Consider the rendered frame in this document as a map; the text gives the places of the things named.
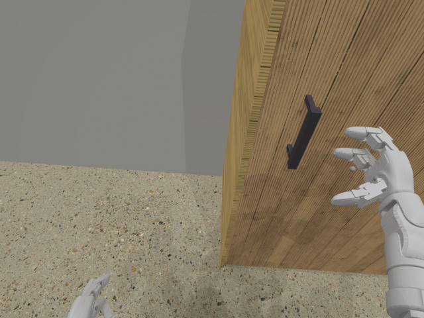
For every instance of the left robot hand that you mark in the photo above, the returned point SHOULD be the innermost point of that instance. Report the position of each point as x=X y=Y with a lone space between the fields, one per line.
x=85 y=305

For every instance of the handle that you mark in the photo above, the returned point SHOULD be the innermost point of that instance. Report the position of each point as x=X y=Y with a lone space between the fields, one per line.
x=295 y=152

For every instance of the wardrobe door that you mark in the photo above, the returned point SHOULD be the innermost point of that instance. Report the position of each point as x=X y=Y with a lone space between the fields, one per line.
x=362 y=61

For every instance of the right robot forearm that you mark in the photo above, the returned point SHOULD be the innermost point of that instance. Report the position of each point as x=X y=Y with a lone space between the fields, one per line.
x=403 y=224

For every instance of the right robot hand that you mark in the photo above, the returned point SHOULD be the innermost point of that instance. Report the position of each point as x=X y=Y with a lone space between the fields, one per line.
x=393 y=168

